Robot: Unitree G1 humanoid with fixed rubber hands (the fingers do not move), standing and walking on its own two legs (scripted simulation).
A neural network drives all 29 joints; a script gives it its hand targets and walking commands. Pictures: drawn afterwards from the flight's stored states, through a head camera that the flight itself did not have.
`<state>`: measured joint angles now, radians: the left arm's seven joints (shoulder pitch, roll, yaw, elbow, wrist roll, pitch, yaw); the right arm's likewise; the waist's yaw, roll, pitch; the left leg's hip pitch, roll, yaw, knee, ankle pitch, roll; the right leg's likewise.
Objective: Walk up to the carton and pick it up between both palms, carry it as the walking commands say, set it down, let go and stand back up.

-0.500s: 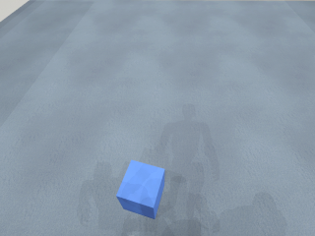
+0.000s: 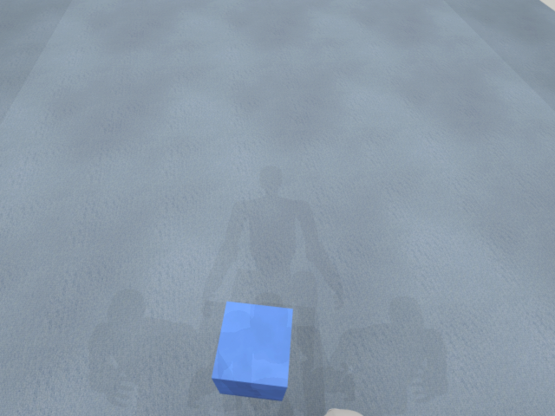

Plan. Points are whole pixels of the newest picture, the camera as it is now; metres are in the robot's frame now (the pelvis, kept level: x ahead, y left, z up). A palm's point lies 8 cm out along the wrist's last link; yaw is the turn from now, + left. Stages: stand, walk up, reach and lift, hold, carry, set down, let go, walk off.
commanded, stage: walk up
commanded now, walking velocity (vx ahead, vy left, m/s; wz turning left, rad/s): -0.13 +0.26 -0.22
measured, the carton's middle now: (255, 352) +0.37 +0.05 -0.64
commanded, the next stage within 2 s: none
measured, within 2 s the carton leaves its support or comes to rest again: neither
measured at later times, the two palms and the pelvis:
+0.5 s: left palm out of the picture +0.05 +0.36 -0.14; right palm out of the picture +0.10 -0.17 -0.10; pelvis +0.00 +0.10 +0.00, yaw -4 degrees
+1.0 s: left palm out of the picture +0.03 +0.37 -0.12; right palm out of the picture +0.01 -0.15 -0.12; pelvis -0.04 +0.12 +0.00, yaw -7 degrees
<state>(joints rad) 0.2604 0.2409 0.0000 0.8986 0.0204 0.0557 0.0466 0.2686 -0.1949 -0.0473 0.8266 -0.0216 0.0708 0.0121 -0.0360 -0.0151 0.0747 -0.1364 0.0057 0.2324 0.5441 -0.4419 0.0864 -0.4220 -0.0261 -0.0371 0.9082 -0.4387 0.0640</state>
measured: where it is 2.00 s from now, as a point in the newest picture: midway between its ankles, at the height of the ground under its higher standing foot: outside the picture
